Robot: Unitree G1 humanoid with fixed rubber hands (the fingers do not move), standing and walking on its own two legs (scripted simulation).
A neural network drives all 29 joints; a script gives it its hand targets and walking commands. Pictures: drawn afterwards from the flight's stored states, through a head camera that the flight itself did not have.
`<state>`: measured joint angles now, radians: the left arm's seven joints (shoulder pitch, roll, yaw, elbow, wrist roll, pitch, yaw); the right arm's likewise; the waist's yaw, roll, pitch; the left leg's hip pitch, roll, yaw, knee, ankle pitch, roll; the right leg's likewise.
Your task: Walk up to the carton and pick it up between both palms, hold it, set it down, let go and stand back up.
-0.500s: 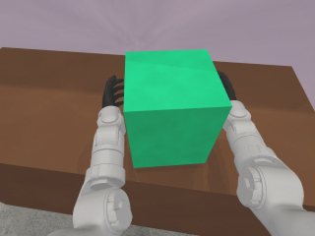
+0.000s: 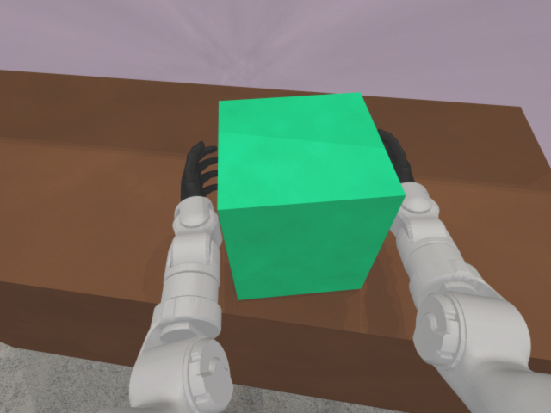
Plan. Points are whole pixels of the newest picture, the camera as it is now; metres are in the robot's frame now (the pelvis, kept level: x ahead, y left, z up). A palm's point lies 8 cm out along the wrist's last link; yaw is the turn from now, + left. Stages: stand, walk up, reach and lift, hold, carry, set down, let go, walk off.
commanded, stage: set down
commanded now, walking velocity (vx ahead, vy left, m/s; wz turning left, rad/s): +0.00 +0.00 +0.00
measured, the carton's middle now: (295, 202) +0.41 +0.04 +0.05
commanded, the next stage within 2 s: none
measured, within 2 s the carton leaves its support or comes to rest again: rests again in 0.04 s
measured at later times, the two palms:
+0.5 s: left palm (196, 202) +0.38 +0.19 +0.08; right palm (394, 186) +0.44 -0.11 +0.08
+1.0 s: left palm (196, 203) +0.37 +0.19 +0.07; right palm (394, 187) +0.44 -0.11 +0.08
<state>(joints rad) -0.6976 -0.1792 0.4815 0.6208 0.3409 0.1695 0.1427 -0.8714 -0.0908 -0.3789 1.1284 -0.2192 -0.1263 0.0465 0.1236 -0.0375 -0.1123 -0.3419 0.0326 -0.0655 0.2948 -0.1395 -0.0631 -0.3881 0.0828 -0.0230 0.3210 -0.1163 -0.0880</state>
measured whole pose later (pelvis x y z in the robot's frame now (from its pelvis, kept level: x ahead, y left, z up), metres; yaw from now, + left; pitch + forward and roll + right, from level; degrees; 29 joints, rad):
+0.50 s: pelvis +0.00 +0.00 +0.00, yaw +0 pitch +11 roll +1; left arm -0.68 -0.19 0.49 0.64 0.36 0.11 0.14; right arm -0.85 -0.07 -0.46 1.12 -0.29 -0.17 0.07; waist 0.13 -0.04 -0.12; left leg -0.36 0.03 -0.06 0.30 -0.14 -0.06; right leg -0.41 0.08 -0.02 0.32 -0.11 -0.09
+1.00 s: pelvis +0.00 +0.00 +0.00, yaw +0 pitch +10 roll +1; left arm -0.67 -0.22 0.54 0.64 0.40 0.08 0.12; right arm -0.83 -0.05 -0.53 1.09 -0.35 -0.17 0.10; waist 0.13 -0.04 -0.09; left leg -0.32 0.03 -0.05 0.29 -0.14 -0.05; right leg -0.37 0.08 -0.02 0.33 -0.13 -0.08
